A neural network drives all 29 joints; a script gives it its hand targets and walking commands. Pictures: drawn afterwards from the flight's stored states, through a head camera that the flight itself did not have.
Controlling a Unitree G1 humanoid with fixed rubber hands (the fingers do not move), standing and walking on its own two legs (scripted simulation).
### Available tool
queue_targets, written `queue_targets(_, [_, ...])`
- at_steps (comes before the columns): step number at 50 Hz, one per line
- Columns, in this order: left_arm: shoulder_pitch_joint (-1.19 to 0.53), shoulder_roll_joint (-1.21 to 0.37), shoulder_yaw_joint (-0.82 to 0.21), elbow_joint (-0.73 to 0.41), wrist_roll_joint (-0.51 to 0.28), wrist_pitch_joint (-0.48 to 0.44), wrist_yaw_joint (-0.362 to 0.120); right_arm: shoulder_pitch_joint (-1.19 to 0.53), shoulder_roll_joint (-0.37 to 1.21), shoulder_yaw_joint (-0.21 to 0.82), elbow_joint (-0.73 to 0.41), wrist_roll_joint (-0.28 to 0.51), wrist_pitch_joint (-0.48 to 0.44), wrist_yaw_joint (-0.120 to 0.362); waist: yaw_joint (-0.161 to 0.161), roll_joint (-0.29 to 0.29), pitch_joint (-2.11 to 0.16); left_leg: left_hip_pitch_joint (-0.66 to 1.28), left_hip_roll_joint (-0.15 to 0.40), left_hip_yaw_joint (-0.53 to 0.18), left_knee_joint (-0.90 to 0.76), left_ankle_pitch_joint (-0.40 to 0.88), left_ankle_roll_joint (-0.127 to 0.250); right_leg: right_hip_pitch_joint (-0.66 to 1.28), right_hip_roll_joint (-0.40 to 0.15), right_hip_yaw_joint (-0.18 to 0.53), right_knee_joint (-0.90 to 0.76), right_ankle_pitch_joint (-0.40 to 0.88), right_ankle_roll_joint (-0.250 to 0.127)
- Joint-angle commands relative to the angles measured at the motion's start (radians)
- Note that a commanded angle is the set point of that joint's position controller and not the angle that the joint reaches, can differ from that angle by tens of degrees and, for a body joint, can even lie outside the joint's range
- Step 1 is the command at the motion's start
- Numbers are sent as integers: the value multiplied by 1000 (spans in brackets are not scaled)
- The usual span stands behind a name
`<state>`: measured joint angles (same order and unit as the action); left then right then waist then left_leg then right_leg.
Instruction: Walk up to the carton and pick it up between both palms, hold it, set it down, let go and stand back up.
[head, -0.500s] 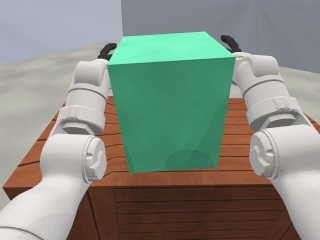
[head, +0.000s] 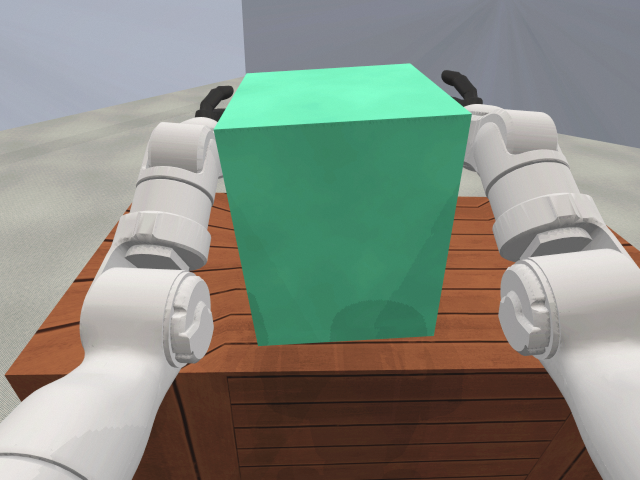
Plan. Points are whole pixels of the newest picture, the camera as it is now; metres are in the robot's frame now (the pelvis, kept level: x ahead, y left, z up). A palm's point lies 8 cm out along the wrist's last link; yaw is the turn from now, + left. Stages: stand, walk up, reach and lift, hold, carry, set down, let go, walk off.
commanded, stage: hold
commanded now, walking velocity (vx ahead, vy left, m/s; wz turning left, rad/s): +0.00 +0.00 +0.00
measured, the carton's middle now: (336, 199) +0.35 +0.03 +0.26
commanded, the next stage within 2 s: set down in 0.28 s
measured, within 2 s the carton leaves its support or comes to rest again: neither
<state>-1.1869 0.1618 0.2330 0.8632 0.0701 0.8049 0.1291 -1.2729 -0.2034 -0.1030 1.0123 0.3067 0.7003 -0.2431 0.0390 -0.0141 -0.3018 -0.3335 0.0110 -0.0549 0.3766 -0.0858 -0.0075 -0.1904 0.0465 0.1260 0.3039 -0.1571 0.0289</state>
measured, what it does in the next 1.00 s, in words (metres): stands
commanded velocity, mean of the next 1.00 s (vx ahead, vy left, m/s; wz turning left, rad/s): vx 0.00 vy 0.00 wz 0.00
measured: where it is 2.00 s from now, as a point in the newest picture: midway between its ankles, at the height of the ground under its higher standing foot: outside the picture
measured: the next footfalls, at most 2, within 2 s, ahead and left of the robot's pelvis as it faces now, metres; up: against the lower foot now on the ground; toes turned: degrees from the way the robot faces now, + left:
none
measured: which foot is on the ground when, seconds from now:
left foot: down 0.00-1.00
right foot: down 0.00-1.00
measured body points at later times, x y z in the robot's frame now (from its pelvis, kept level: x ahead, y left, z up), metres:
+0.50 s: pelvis +0.00 +0.00 +0.00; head -0.09 +0.02 +0.44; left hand +0.39 +0.19 +0.32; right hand +0.41 -0.10 +0.35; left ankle +0.07 +0.11 -0.75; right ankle +0.00 -0.14 -0.75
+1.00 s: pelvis +0.03 -0.01 +0.00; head -0.05 +0.00 +0.44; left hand +0.43 +0.18 +0.28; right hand +0.45 -0.11 +0.31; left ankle +0.07 +0.11 -0.75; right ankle +0.00 -0.14 -0.75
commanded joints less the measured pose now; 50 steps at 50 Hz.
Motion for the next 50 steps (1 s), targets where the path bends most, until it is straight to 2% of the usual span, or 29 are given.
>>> queue_targets(1, [-945,-703,-233,-409,-232,-88,-176,-856,669,156,-280,252,-3,106,-189,86,-344,324,-19,1,-11,-11,-41,-18,26,-60,-70,103,10])
queue_targets(14, [-958,-709,-239,-410,-237,-88,-175,-871,671,158,-289,254,-4,105,-188,88,-348,322,-18,-2,-10,-12,-42,-21,28,-62,-69,98,9])
queue_targets(15, [-913,-656,-143,-330,-191,-67,-180,-845,646,108,-234,263,-2,129,-125,66,-222,282,-28,16,-53,-91,-30,-43,15,-72,-109,-20,33])
queue_targets(17, [-965,-658,-155,-316,-200,-87,-179,-873,644,85,-190,236,-24,143,-136,71,-250,272,-19,11,-57,-117,-33,-73,16,-89,-98,-43,28])
queue_targets(19, [-977,-653,-140,-265,-191,-108,-180,-906,632,61,-158,201,-47,154,-134,62,-254,260,-13,7,-65,-155,-31,-81,15,-93,-98,-82,23])
queue_targets(21, [-988,-647,-128,-235,-179,-135,-180,-925,629,52,-133,172,-80,168,-118,61,-273,266,-10,7,-65,-150,-32,-85,14,-95,-93,-94,17])
queue_targets(23, [-972,-631,-89,-182,-140,-162,-185,-917,623,27,-83,125,-111,181,-108,57,-237,256,-8,8,-74,-178,-30,-89,8,-97,-95,-134,13])
queue_targets(26, [-901,-564,17,-60,-50,-190,-205,-871,609,-20,-17,25,-159,194,-82,11,-150,245,-14,25,-96,-247,-11,-88,-3,-99,-108,-204,19])
queue_targets(30, [-801,-519,65,-32,25,-214,-230,-786,602,-35,26,-39,-203,194,-63,-3,-134,293,-23,50,-100,-185,-4,-43,4,-102,-109,-169,35])
queue_targets(33, [-760,-522,43,-66,31,-225,-236,-755,586,-19,11,-40,-234,189,-67,5,-160,337,-24,58,-86,-90,-10,-5,12,-103,-98,-89,41])
queue_targets(38, [-688,-552,-6,-156,17,-241,-227,-707,594,71,-52,13,-265,175,-39,2,-251,429,-29,66,-37,130,-18,59,28,-102,-74,81,48])
queue_targets(41, [-694,-590,-69,-259,-11,-250,-214,-698,608,133,-114,66,-285,163,-41,17,-316,479,-35,62,1,281,-35,98,36,-102,-58,204,50])
queue_targets(44, [-725,-633,-131,-358,-47,-261,-194,-735,627,190,-225,124,-310,148,-48,30,-382,525,-41,54,42,413,-60,133,45,-105,-40,318,48])
queue_targets(47, [-774,-671,-179,-416,-73,-270,-175,-794,674,242,-327,162,-333,138,-48,36,-407,543,-45,49,61,444,-73,140,44,-103,-38,365,50])
queue_targets(50, [-788,-662,-152,-375,-53,-269,-166,-795,685,236,-288,152,-333,140,-41,37,-334,535,-41,48,50,372,-70,94,42,-104,-57,255,46])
